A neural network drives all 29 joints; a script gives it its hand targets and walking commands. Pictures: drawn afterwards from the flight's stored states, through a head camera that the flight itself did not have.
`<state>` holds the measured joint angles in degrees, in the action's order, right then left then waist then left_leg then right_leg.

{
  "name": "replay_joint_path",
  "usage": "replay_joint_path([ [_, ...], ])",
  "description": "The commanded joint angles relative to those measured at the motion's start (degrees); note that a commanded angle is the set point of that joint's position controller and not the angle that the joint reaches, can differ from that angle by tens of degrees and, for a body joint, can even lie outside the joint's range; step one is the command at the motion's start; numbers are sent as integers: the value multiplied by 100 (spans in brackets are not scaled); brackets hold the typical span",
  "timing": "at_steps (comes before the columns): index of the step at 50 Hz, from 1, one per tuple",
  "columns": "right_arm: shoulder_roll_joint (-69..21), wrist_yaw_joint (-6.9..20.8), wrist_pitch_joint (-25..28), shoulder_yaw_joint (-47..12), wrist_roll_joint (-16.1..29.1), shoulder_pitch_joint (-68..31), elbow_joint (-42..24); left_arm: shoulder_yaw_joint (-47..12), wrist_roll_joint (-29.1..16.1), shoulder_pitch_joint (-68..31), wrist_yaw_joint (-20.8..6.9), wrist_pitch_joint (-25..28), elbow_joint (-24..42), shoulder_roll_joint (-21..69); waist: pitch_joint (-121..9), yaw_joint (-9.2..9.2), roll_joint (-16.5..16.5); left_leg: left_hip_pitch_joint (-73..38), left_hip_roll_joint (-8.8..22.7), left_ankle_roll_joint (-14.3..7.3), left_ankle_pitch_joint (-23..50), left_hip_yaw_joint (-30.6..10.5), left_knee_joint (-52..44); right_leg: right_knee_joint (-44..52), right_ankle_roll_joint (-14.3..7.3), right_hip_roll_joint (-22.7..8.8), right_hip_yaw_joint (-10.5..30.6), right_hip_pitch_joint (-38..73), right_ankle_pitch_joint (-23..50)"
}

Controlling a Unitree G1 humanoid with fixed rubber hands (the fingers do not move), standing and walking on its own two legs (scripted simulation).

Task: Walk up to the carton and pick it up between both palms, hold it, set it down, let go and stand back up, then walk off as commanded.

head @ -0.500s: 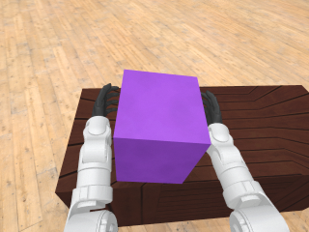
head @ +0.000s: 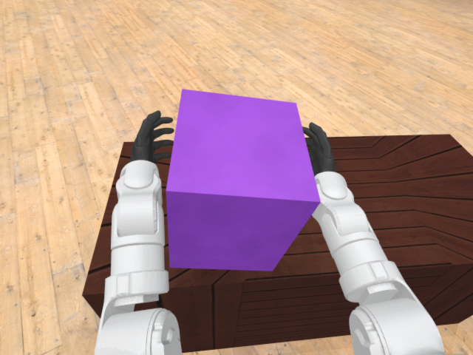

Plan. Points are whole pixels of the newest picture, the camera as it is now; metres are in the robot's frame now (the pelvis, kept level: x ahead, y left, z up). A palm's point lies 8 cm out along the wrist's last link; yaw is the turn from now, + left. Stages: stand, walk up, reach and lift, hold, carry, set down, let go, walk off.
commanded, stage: reach and lift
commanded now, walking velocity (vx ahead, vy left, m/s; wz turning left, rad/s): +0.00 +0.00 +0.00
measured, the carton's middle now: (231, 187) +0.37 +0.02 +0.09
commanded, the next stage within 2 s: hold in 0.94 s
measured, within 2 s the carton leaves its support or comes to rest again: neither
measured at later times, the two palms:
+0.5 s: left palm (145, 152) +0.37 +0.16 +0.18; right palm (322, 162) +0.37 -0.13 +0.16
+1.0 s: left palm (146, 148) +0.36 +0.15 +0.19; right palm (329, 158) +0.36 -0.14 +0.17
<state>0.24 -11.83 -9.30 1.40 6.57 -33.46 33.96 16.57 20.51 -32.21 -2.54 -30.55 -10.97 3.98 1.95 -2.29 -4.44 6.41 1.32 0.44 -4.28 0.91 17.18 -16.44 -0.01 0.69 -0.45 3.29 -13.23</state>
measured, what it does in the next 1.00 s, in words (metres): stands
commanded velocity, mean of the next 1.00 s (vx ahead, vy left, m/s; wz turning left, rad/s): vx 0.00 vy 0.00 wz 0.00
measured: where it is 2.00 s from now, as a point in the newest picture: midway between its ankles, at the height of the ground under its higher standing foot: outside the picture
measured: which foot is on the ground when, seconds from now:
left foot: down 0.00-1.00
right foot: down 0.00-1.00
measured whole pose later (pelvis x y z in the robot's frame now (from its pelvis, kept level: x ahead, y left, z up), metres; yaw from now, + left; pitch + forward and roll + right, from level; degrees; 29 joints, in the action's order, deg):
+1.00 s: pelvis +0.01 +0.00 +0.00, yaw +0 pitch -8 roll +0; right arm 1.6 -13.0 -14.1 -1.2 9.6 -34.4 29.0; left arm 16.1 21.7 -32.2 -4.0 -37.4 -4.1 3.7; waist 2.8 -3.3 -4.0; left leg 3.0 1.4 0.7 -4.7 1.2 16.1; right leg -14.9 -0.3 0.7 -0.3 6.8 -13.2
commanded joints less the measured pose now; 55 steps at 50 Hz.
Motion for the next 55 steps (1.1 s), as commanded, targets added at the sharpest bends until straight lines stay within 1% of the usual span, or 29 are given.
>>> replay_joint_path([
  [1, -2777, 608, 524, -1649, 139, -4111, -1624, -2397, -600, -2777, -850, -9, -64, 2969, -1682, -121, 521, -1954, -178, -93, 343, 250, 104, 471, 358, 99, -411, -1296, 658],
  [2, -2682, 598, 460, -1576, 58, -4055, -1445, -2269, -535, -2675, -852, -46, -288, 2881, -1510, -100, 397, -1898, -152, -132, 236, 226, 71, 504, 354, 93, -416, -1317, 552],
  [4, -2719, 607, 506, -1646, 125, -4129, -1618, -2288, -537, -2698, -852, -66, -129, 2882, -1686, -36, 466, -1997, -180, -133, 405, 242, 95, 486, 353, 109, -404, -1206, 738],
  [5, -2717, 617, 521, -1705, 155, -4269, -1733, -2236, -531, -2652, -831, -72, -114, 2891, -1757, 37, 361, -2035, -170, -149, 494, 233, 100, 468, 365, 126, -426, -1194, 830],
  [6, -2759, 615, 500, -1693, 171, -4227, -1603, -2281, -559, -2759, -834, -69, -116, 2893, -1700, -18, 398, -2017, -178, -132, 520, 234, 114, 461, 364, 128, -436, -1192, 857],
  [7, -2793, 607, 521, -1808, 222, -4314, -1826, -2327, -566, -2718, -825, -95, -26, 2959, -1851, -18, 336, -2079, -183, -142, 695, 223, 157, 439, 375, 148, -445, -1068, 1015],
  [8, -2741, 612, 508, -1775, 264, -4166, -1734, -2387, -566, -2670, -808, -101, 102, 2968, -1873, -55, 494, -2217, -178, -106, 824, 222, 188, 426, 367, 158, -459, -1108, 1151],
  [9, -2698, 599, 507, -1851, 287, -4225, -1815, -2466, -618, -2717, -789, -112, 119, 2974, -1919, -48, 496, -2268, -167, -98, 913, 198, 221, 416, 375, 165, -464, -1153, 1211],
  [13, -2618, 623, 427, -1702, 234, -4114, -1709, -2492, -591, -2690, -793, -202, 144, 3004, -1732, -130, 556, -2313, -126, -40, 687, 209, 153, 488, 301, 184, -500, -1275, 777],
  [16, -2579, 654, 419, -1659, 235, -4232, -1711, -2492, -583, -2793, -773, -234, 195, 2937, -1707, -91, 617, -2257, -131, -57, 534, 212, 121, 505, 295, 174, -496, -1323, 592],
  [20, -2663, 598, 383, -1856, 340, -4248, -1955, -2656, -700, -2712, -735, -245, 284, 3043, -1970, -155, 473, -2469, -133, -61, 1026, 167, 229, 484, 337, 204, -499, -1212, 1063],
  [21, -2706, 581, 400, -2007, 442, -4278, -2230, -2792, -751, -2639, -704, -246, 566, 3064, -2183, -117, 519, -2603, -130, -29, 1356, 157, 322, 402, 349, 235, -504, -1114, 1430],
  [23, -2811, 517, 349, -2138, 516, -4230, -2296, -2828, -799, -2712, -710, -228, 674, 3038, -2228, -144, 511, -2591, -166, -26, 1485, 154, 375, 390, 388, 221, -475, -1036, 1695],
  [24, -2724, 501, 278, -2088, 506, -3960, -2124, -2771, -747, -2587, -729, -269, 631, 2929, -1915, -117, 571, -2506, -183, -29, 1407, 161, 329, 404, 399, 206, -449, -1066, 1712],
  [25, -2646, 505, 243, -2079, 484, -4113, -2106, -2683, -698, -2597, -762, -309, 484, 2879, -1822, -104, 442, -2488, -163, -62, 1228, 165, 288, 417, 401, 210, -462, -1102, 1530],
  [26, -2642, 491, 185, -2046, 421, -3922, -2025, -2610, -647, -2518, -801, -370, 485, 2810, -1783, -134, 456, -2424, -165, -79, 1064, 185, 233, 446, 393, 182, -467, -1056, 1452],
  [28, -2536, 506, 102, -1872, 376, -3881, -1842, -2362, -506, -2453, -883, -478, 290, 2685, -1360, -69, 388, -2251, -180, -111, 759, 252, 105, 526, 376, 141, -414, -1047, 1143],
  [33, -2688, 471, 167, -2154, 601, -3957, -2194, -2745, -681, -2579, -876, -452, 838, 2881, -1790, -153, 570, -2488, -214, -14, 1415, 246, 296, 398, 398, 174, -449, -841, 1859],
  [35, -2705, 437, 145, -2216, 596, -4048, -2330, -2738, -669, -2591, -876, -463, 887, 2852, -1813, -156, 493, -2500, -224, -53, 1435, 235, 282, 400, 440, 176, -447, -823, 1986],
  [36, -2715, 417, 90, -2202, 561, -3984, -2271, -2632, -640, -2549, -903, -497, 718, 2746, -1678, -113, 426, -2387, -222, -90, 1220, 235, 246, 425, 439, 160, -428, -861, 1826],
  [39, -2701, 425, 92, -2203, 524, -4031, -2303, -2693, -675, -2646, -912, -521, 881, 2772, -1704, -146, 426, -2393, -204, -109, 1023, 250, 180, 437, 425, 158, -449, -885, 1630],
  [40, -2720, 419, 60, -2200, 526, -4057, -2365, -2553, -608, -2577, -937, -544, 691, 2739, -1551, -80, 356, -2274, -206, -138, 890, 277, 134, 483, 421, 144, -413, -854, 1495],
  [43, -2800, 408, 72, -2190, 527, -4270, -2318, -2520, -603, -2739, -953, -538, 630, 2638, -1588, -73, 283, -2204, -239, -178, 726, 303, 123, 478, 460, 99, -387, -902, 1519],
  [44, -2800, 418, 48, -2173, 506, -4059, -2281, -2521, -624, -2699, -961, -543, 754, 2693, -1655, -114, 321, -2220, -239, -184, 772, 280, 114, 467, 455, 108, -407, -823, 1583],
  [45, -2861, 400, 61, -2311, 613, -4190, -2513, -2499, -632, -2680, -982, -557, 776, 2686, -1858, -49, 251, -2281, -233, -180, 927, 273, 154, 430, 475, 132, -402, -748, 1781],
  [46, -2842, 398, 53, -2316, 608, -4191, -2388, -2598, -694, -2772, -966, -537, 845, 2718, -1907, -75, 336, -2302, -229, -172, 948, 263, 163, 430, 466, 127, -401, -752, 1773],
  [48, -2766, 400, -13, -2176, 569, -4117, -2278, -2491, -595, -2685, -989, -613, 685, 2692, -1682, -163, 320, -2284, -230, -165, 825, 272, 105, 476, 450, 141, -432, -820, 1612],
  [50, -2731, 399, -58, -2092, 505, -4020, -2075, -2417, -551, -2751, -1033, -650, 699, 2662, -1453, -129, 380, -2257, -225, -190, 634, 311, 45, 520, 435, 105, -420, -940, 1348],
  [55, -2766, 397, -28, -2150, 644, -4278, -2341, -2420, -587, -2800, -1050, -722, 763, 2699, -1674, -142, 352, -2278, -241, -185, 777, 310, 105, 488, 427, 152, -429, -818, 1458],
])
